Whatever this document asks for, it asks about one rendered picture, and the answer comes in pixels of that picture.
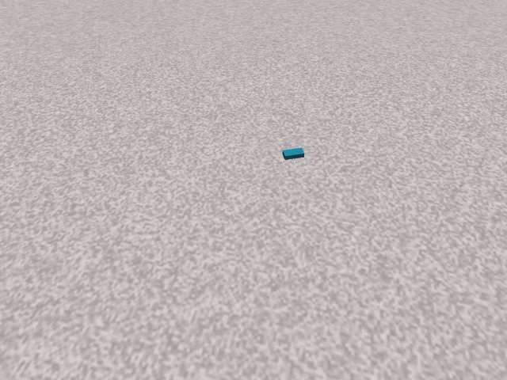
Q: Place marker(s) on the small box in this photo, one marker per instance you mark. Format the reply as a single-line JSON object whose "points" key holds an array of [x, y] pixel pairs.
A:
{"points": [[293, 153]]}

